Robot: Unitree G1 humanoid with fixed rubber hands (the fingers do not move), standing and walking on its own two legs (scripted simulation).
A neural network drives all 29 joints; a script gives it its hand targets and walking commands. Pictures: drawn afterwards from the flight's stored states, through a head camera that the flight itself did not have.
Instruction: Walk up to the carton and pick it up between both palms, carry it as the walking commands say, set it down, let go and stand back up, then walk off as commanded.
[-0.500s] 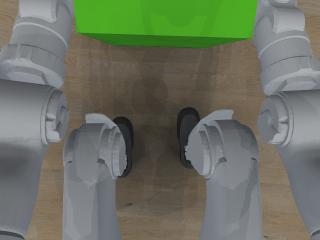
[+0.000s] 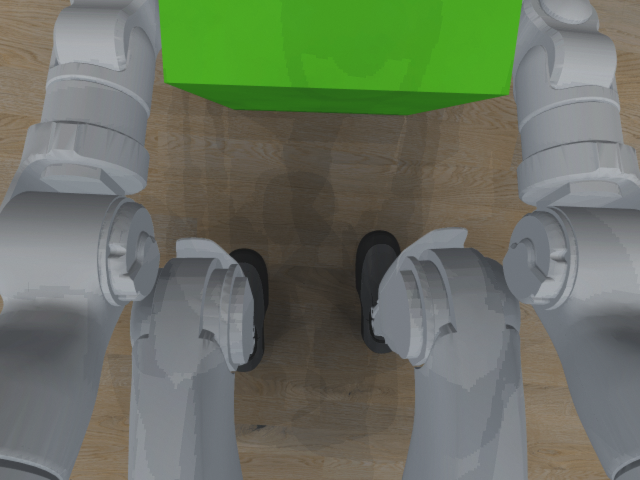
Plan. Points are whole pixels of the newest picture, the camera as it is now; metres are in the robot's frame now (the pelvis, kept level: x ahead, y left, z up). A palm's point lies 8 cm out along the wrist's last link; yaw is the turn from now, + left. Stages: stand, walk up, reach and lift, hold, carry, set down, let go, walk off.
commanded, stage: reach and lift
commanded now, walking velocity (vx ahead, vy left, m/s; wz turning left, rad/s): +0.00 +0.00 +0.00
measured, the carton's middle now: (330, 10) +0.54 -0.04 -0.21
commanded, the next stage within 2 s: none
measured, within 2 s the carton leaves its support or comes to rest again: leaves its support in 0.06 s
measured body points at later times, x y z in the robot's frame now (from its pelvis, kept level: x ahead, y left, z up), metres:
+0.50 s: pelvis +0.00 +0.00 +0.04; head +0.35 -0.02 +0.33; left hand +0.58 +0.13 -0.07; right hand +0.55 -0.22 -0.08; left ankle +0.10 +0.11 -0.33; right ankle +0.12 -0.12 -0.33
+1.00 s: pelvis +0.00 +0.00 +0.08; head +0.33 -0.02 +0.40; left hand +0.57 +0.13 -0.01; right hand +0.54 -0.21 -0.01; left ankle +0.10 +0.11 -0.33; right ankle +0.12 -0.12 -0.33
